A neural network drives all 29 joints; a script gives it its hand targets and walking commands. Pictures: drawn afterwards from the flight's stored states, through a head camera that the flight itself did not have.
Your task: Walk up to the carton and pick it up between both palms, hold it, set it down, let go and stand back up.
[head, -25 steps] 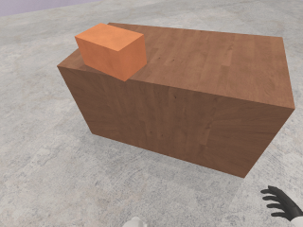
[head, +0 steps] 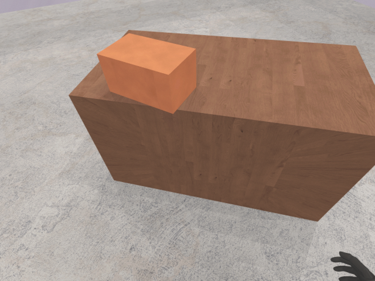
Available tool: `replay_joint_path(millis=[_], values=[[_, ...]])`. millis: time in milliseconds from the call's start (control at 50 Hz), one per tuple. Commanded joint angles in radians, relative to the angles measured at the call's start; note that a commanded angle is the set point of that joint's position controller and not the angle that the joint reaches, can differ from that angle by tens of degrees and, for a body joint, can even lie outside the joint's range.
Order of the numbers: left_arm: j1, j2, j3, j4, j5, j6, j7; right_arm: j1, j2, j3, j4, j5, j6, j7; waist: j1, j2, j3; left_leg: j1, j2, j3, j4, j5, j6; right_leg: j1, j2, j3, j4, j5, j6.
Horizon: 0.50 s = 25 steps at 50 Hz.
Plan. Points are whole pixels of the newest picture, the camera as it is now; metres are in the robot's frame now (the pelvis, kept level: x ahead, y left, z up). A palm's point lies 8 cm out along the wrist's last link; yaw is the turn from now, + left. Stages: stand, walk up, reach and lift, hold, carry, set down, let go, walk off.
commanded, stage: walk up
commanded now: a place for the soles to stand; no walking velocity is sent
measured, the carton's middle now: (149, 71) +0.86 +0.13 -0.01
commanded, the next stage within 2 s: none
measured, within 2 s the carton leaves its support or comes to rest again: neither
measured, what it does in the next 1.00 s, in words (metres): steps to the left: left foot, then right foot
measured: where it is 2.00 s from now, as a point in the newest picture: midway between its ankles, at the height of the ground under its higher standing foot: (102, 268)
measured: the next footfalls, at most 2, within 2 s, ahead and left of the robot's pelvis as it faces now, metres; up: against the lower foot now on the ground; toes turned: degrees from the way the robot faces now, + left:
left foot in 0.26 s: +0.12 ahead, +0.30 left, +0.00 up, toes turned +0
right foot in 0.68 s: +0.33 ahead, +0.08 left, +0.00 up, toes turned -1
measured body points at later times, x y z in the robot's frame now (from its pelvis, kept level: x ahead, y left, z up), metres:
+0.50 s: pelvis +0.10 +0.20 +0.00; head +0.12 +0.19 +0.45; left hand +0.19 +0.55 -0.08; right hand +0.15 -0.14 -0.09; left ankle +0.08 +0.30 -0.72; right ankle +0.17 +0.02 -0.64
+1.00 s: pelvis +0.24 +0.30 -0.02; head +0.25 +0.29 +0.43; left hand +0.31 +0.67 -0.08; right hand +0.36 -0.03 -0.10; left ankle +0.31 +0.43 -0.68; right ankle +0.28 +0.08 -0.72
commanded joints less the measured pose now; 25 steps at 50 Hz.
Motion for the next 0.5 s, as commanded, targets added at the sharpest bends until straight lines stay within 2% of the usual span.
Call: replay_joint_path(millis=[0,20,40,60,80,100,120,140,160,180,200,220,240,260,280,300,320,340,360,380,400,420,440,480], values=[[0.039,0.286,0.065,-0.106,0.001,-0.033,0.075,0.021,-0.208,-0.07,-0.108,-0.002,0.022,0.002,0.024,0.01,-0.119,-0.392,0.146,-0.411,0.771,-0.206,-0.008,0.21,-0.448,0.769,-0.305,-0.508,-0.281],[-0.037,0.35,0.078,-0.11,0.011,-0.045,0.078,-0.086,-0.256,-0.085,-0.127,0.007,0.033,0.009,0.036,-0.082,-0.042,-0.488,0.167,-0.462,0.917,-0.287,0.002,0.143,-0.582,0.856,-0.305,-0.384,-0.399],[-0.075,0.335,0.066,-0.102,0.01,-0.059,0.079,-0.11,-0.261,-0.083,-0.128,0.007,0.037,0.008,0.006,0.009,0.008,-0.437,0.214,-0.507,0.903,-0.231,0.009,0.024,-0.534,0.787,-0.297,-0.388,-0.364],[-0.114,0.307,0.044,-0.093,0.01,-0.063,0.073,-0.072,-0.24,-0.085,-0.099,0.008,0.034,0.013,-0.029,-0.008,0.049,-0.352,0.204,-0.456,0.803,-0.146,0.002,-0.073,-0.43,0.609,-0.284,-0.348,-0.305],[-0.093,0.3,0.036,-0.091,0.018,-0.064,0.067,-0.075,-0.238,-0.083,-0.088,0.012,0.023,0.019,-0.016,0.0,0.043,-0.317,0.199,-0.394,0.632,-0.146,0.0,-0.069,-0.34,0.465,-0.226,-0.28,-0.247],[-0.067,0.3,0.034,-0.08,0.029,-0.063,0.056,-0.1,-0.216,-0.078,-0.088,0.019,0.017,0.027,-0.015,-0.044,0.029,-0.279,0.202,-0.355,0.45,-0.182,0.001,-0.062,-0.275,0.339,-0.185,-0.274,-0.195],[-0.052,0.316,0.042,-0.076,0.045,-0.062,0.042,-0.1,-0.182,-0.073,-0.076,0.022,0.012,0.041,-0.001,-0.158,0.011,-0.216,0.172,-0.281,0.309,-0.232,0.013,-0.056,-0.226,0.251,-0.175,-0.313,-0.168],[-0.063,0.333,0.05,-0.076,0.056,-0.061,0.036,-0.082,-0.178,-0.077,-0.064,0.029,0.011,0.047,-0.007,-0.24,-0.016,-0.122,0.177,-0.249,0.187,-0.25,0.033,-0.078,-0.208,0.213,-0.158,-0.333,-0.157],[-0.11,0.342,0.05,-0.085,0.065,-0.056,0.028,-0.014,-0.167,-0.085,-0.037,0.034,0.005,0.047,-0.042,-0.271,-0.071,0.023,0.169,-0.202,0.066,-0.257,0.052,-0.113,-0.194,0.186,-0.111,-0.326,-0.145],[-0.123,0.326,0.047,-0.084,0.062,-0.045,0.02,0.095,-0.181,-0.102,0.014,0.03,-0.003,0.04,-0.102,-0.187,-0.111,0.222,0.12,-0.121,-0.044,-0.167,0.041,-0.211,-0.149,0.126,0.064,-0.285,-0.12],[-0.086,0.239,0.029,-0.082,0.066,-0.035,0.021,0.224,-0.223,-0.126,0.071,0.02,-0.013,0.023,-0.161,0.029,-0.159,0.399,0.092,-0.142,-0.091,-0.172,0.025,-0.338,-0.086,0.073,0.37,-0.235,-0.08],[-0.034,0.133,-0.006,-0.076,0.069,-0.03,0.026,0.268,-0.259,-0.128,0.079,0.008,-0.014,0.007,-0.182,0.261,-0.091,0.383,0.143,-0.289,-0.155,-0.227,-0.002,-0.512,0.03,0.053,0.605,-0.451,-0.034],[-0.031,0.098,-0.021,-0.1,0.059,-0.023,0.029,0.243,-0.327,-0.134,0.068,-0.003,-0.014,-0.006,-0.165,0.39,-0.054,0.254,0.331,-0.603,-0.279,-0.499,0.037,-0.63,0.07,0.071,0.818,-0.517,-0.01],[-0.056,0.188,-0.002,-0.107,0.036,-0.017,0.033,0.12,-0.392,-0.127,0.011,0.016,-0.024,-0.007,-0.113,0.329,0.033,0.094,0.455,-0.898,-0.544,-0.784,0.096,-0.646,0.08,0.139,0.839,-0.421,-0.023],[-0.144,0.24,0.005,-0.103,0.037,-0.026,0.031,-0.026,-0.419,-0.119,-0.022,0.032,-0.03,-0.004,-0.096,0.251,0.119,-0.013,0.504,-1.033,-0.649,-0.881,0.137,-0.623,0.009,0.188,0.874,-0.318,-0.028],[-0.154,0.28,0.016,-0.087,0.018,-0.032,0.024,-0.074,-0.36,-0.104,-0.052,0.026,-0.041,-0.01,-0.065,0.129,0.166,-0.01,0.445,-0.896,-0.572,-0.71,0.109,-0.609,-0.025,0.18,0.834,-0.219,-0.018],[-0.113,0.279,0.026,-0.051,-0.001,-0.034,0.012,-0.067,-0.301,-0.09,-0.052,0.011,-0.044,-0.016,-0.041,0.083,0.181,-0.006,0.385,-0.674,-0.484,-0.521,0.092,-0.561,-0.036,0.143,0.743,-0.133,-0.018],[-0.021,0.268,0.026,-0.026,-0.009,-0.034,0.001,-0.056,-0.263,-0.078,-0.054,0.012,-0.052,-0.022,-0.009,0.082,0.155,0.055,0.333,-0.521,-0.404,-0.317,0.08,-0.509,-0.037,0.129,0.668,-0.086,-0.014],[0.027,0.237,0.019,-0.02,-0.013,-0.038,-0.005,-0.014,-0.235,-0.065,-0.049,0.013,-0.057,-0.022,-0.001,0.113,0.115,0.095,0.327,-0.469,-0.358,-0.136,0.109,-0.479,-0.032,0.11,0.62,-0.089,-0.004],[0.033,0.225,0.015,-0.03,-0.013,-0.038,-0.01,0.026,-0.214,-0.062,-0.046,0.018,-0.062,-0.02,-0.009,0.097,0.074,0.127,0.308,-0.416,-0.333,-0.027,0.12,-0.43,-0.033,0.091,0.593,-0.087,0.0],[0.006,0.208,0.011,-0.053,-0.016,-0.039,-0.014,0.063,-0.209,-0.058,-0.046,0.024,-0.063,-0.017,-0.023,0.079,0.046,0.151,0.306,-0.401,-0.334,-0.008,0.151,-0.404,-0.035,0.069,0.529,-0.077,0.005],[-0.045,0.203,0.007,-0.08,-0.015,-0.042,-0.021,0.097,-0.212,-0.055,-0.047,0.027,-0.062,-0.017,-0.046,0.069,0.036,0.197,0.305,-0.384,-0.321,0.038,0.164,-0.414,-0.037,0.047,0.476,-0.091,0.003],[-0.081,0.184,0.0,-0.098,-0.017,-0.043,-0.026,0.118,-0.222,-0.058,-0.04,0.026,-0.061,-0.02,-0.056,0.085,0.042,0.209,0.31,-0.36,-0.314,0.095,0.18,-0.421,-0.043,0.026,0.41,-0.089,0.007],[-0.108,0.175,0.001,-0.113,-0.015,-0.044,-0.031,0.127,-0.224,-0.054,-0.042,0.016,-0.058,-0.024,-0.055,0.112,0.033,0.206,0.298,-0.305,-0.283,0.243,0.185,-0.369,-0.03,-0.015,0.32,-0.062,0.007]])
